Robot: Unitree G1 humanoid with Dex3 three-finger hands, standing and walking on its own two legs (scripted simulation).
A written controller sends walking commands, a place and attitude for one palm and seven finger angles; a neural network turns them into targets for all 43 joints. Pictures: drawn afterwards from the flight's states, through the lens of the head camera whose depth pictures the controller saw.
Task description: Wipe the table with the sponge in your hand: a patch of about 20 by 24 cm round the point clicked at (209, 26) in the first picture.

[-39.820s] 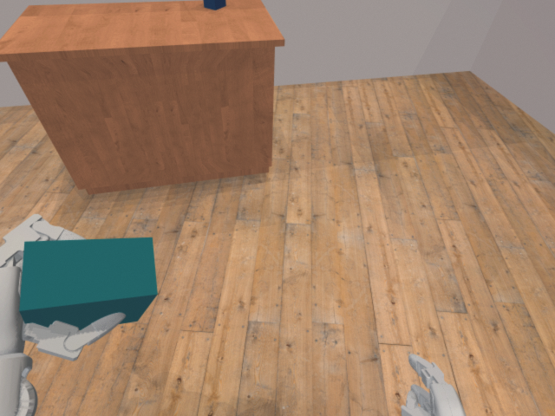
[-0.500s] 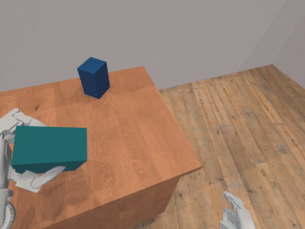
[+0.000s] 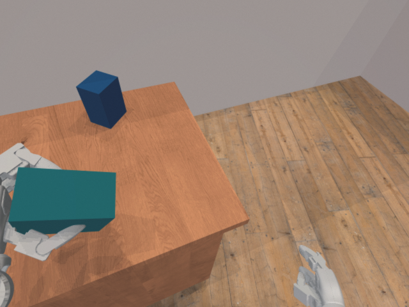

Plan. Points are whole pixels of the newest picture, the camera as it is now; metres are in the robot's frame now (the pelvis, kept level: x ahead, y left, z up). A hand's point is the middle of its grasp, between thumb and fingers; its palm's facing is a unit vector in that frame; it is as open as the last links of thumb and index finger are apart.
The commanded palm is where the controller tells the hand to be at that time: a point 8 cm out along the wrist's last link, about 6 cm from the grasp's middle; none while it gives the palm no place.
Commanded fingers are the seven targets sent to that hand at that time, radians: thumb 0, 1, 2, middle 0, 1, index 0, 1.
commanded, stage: shuffle to correct the standing spot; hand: left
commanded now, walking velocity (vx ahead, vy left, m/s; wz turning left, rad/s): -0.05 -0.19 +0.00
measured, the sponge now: (79, 204) +0.23 +0.21 +0.13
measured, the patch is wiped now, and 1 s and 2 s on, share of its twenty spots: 0.00 0.00 0.00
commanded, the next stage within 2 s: none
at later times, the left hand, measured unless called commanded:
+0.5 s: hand (67, 198) +0.23 +0.22 +0.16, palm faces +0.31 -0.86 -0.40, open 10.2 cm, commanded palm +0.17 +0.26 +0.18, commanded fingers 0.00 0.10 1.30 -1.20 -1.60 -1.20 -1.60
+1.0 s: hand (62, 200) +0.22 +0.22 +0.16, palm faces +0.32 -0.87 -0.38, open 10.2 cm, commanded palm +0.16 +0.27 +0.18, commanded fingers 0.00 0.10 1.30 -1.20 -1.60 -1.20 -1.60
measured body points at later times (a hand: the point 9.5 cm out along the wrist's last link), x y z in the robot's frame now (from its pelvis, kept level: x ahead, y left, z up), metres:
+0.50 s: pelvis +0.00 -0.02 +0.00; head +0.04 -0.01 +0.44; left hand +0.21 +0.26 +0.18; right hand +0.17 -0.27 -0.08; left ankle +0.02 +0.12 -0.74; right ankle +0.00 -0.09 -0.74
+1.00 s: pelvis +0.00 -0.01 +0.00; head +0.04 +0.00 +0.44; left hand +0.20 +0.27 +0.18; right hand +0.18 -0.24 -0.08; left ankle +0.02 +0.12 -0.74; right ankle +0.00 -0.09 -0.74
